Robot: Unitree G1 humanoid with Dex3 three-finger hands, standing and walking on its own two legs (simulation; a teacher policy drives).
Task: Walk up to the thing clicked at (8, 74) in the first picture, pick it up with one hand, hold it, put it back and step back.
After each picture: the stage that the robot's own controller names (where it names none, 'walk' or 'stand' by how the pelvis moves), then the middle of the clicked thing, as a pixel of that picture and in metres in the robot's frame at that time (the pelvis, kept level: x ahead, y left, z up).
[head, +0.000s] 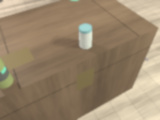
stand; out of the picture +0.44 +0.38 +0.04
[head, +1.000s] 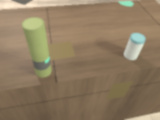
walk; (39, 50) +0.47 +0.19 +0.06
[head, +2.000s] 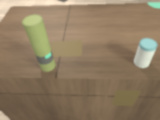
stand; (41, 46) +0.51 +0.20 +0.06
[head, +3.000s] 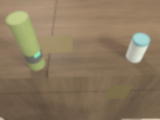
walk; (29, 44) +0.48 +0.23 +0.05
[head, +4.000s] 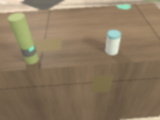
walk; (25, 40) +0.61 +0.28 +0.04
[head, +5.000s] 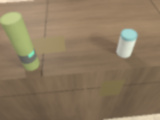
stand; (22, 45) +0.50 +0.26 +0.05
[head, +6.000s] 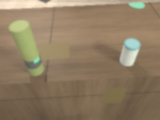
stand; (29, 51) +0.50 +0.24 +0.04
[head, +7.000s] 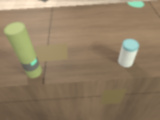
stand; (25, 53) +0.48 +0.25 +0.04
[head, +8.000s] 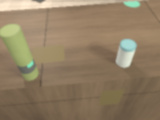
stand; (22, 55) +0.47 +0.26 +0.04
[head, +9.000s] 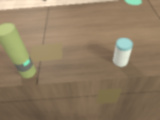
rise first; (18, 53) +0.48 +0.29 +0.04
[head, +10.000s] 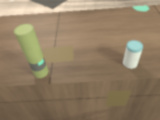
rise first; (33, 53) +0.49 +0.26 +0.04
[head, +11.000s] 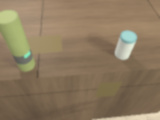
go down; (18, 45) +0.49 +0.24 +0.05
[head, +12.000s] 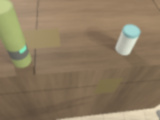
go down; (13, 38) +0.48 +0.24 +0.08
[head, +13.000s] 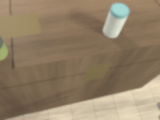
close in; out of the picture +0.48 +0.26 +0.11
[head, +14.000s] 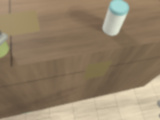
lift; out of the picture +0.50 +0.26 +0.12
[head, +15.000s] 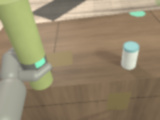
lift; (29, 48) +0.32 +0.16 +0.25
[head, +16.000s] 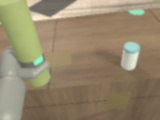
hold; (27, 46) +0.34 +0.17 +0.23
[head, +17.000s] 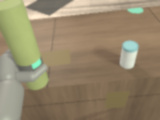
hold; (25, 50) +0.34 +0.18 +0.22
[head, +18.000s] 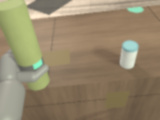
hold; (26, 50) +0.34 +0.17 +0.22
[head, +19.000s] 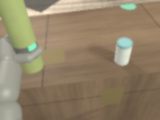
crouch; (21, 34) +0.41 +0.19 +0.22
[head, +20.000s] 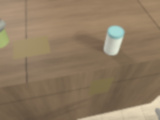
lower; out of the picture +0.51 +0.26 +0.21
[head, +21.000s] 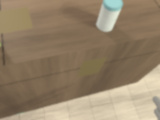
lower; out of the picture +0.52 +0.26 +0.12
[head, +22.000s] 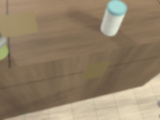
lower; out of the picture +0.50 +0.25 +0.12
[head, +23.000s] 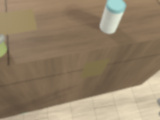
lower; out of the picture +0.50 +0.25 +0.12
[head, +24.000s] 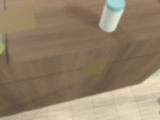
lower; out of the picture +0.51 +0.26 +0.12
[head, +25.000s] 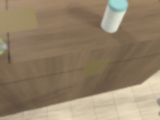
open; out of the picture +0.50 +0.26 +0.12
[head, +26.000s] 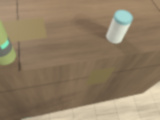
sink last; out of the picture +0.47 +0.25 +0.10
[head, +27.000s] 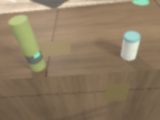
stand; (29, 46) +0.51 +0.27 +0.08
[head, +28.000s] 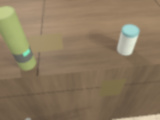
stand; (17, 42) +0.48 +0.26 +0.09
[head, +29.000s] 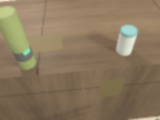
stand; (18, 42) +0.49 +0.26 +0.09
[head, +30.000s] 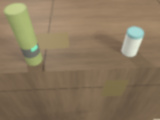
stand; (26, 38) +0.50 +0.25 +0.09
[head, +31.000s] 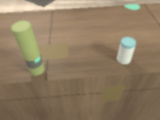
stand; (30, 51) +0.51 +0.25 +0.04
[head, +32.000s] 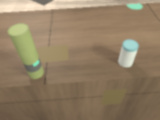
stand; (28, 54) +0.48 +0.25 +0.04
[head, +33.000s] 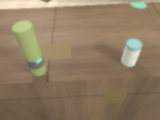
stand; (31, 51) +0.49 +0.23 +0.04
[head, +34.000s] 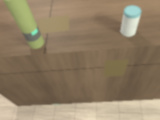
walk; (26, 22) +0.58 +0.26 +0.07
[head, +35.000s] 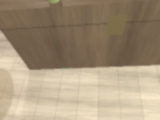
walk; out of the picture +0.91 +0.21 +0.06
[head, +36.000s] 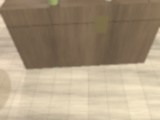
stand; out of the picture +1.16 +0.25 +0.05
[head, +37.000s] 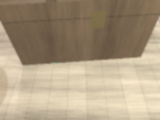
stand; out of the picture +1.15 +0.23 +0.04
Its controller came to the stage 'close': yes
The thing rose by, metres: 0.19
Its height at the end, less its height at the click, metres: +0.00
